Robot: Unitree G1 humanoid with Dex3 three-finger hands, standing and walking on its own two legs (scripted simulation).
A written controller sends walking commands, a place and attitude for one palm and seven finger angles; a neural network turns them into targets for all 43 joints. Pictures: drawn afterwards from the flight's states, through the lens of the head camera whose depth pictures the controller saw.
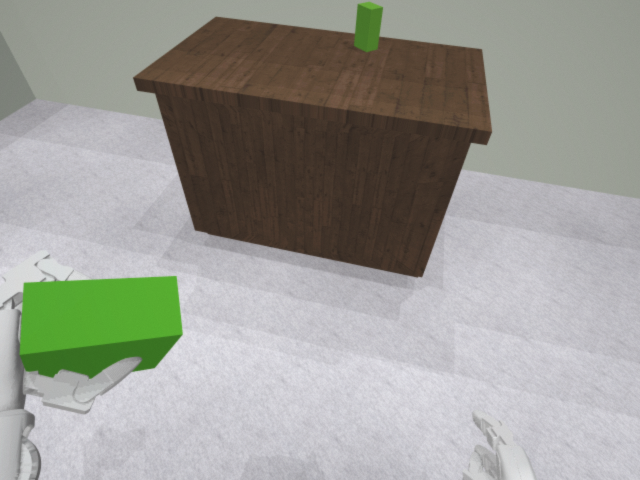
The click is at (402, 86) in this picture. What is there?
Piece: table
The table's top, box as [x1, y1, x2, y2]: [133, 17, 491, 144]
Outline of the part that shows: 133,77 137,90 482,144 487,143 491,133 481,49 379,37 378,48 376,50 365,52 353,45 353,33 215,17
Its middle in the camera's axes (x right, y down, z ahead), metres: +0.01 -0.55 +1.24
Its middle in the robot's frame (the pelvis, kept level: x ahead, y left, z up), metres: +1.29 +0.06 -0.04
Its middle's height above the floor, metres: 0.73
